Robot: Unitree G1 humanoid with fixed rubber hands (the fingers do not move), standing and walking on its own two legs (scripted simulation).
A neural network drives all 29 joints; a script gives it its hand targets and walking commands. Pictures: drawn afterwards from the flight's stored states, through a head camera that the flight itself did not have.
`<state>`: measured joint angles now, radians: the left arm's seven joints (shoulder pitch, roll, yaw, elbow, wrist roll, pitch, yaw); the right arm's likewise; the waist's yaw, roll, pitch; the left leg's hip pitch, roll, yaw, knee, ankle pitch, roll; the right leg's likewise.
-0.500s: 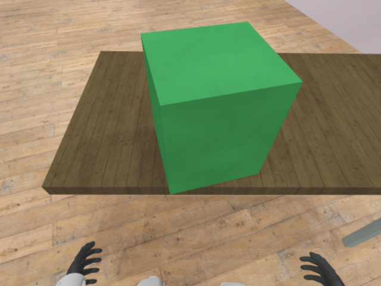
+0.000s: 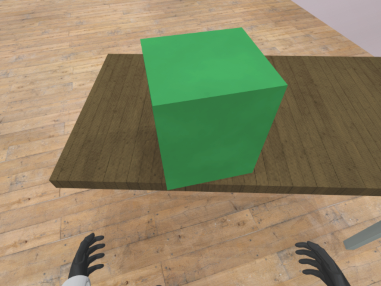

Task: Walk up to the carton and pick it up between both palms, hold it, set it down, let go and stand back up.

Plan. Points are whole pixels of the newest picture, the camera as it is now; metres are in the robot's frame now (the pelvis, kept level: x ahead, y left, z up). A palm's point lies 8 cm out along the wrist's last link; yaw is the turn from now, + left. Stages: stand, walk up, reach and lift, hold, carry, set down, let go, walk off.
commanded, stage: reach and lift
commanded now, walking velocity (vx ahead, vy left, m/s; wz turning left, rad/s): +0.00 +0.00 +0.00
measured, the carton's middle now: (202, 113) +0.49 +0.01 +0.08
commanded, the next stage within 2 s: none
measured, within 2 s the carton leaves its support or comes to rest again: neither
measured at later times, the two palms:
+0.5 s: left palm (106, 242) +0.21 +0.20 -0.01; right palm (330, 255) +0.20 -0.25 -0.02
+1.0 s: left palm (114, 227) +0.22 +0.18 +0.02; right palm (336, 219) +0.25 -0.25 +0.03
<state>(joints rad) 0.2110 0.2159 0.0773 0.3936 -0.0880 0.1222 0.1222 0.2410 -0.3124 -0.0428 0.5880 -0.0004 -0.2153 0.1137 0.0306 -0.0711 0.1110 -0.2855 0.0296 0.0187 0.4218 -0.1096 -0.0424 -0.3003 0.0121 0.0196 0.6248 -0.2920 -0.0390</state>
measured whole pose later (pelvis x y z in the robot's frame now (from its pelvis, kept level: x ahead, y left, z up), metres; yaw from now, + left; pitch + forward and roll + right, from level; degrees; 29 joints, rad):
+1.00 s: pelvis +0.01 -0.01 +0.00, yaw -1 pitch +0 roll +3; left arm 0.25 0.06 -0.04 -0.11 -0.13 0.26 0.29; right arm 0.15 -0.36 -0.04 0.21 0.24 -0.04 0.14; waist 0.03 -0.06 0.05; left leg -0.28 0.06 0.02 0.38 -0.10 -0.06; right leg -0.29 0.04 0.02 0.58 -0.28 -0.05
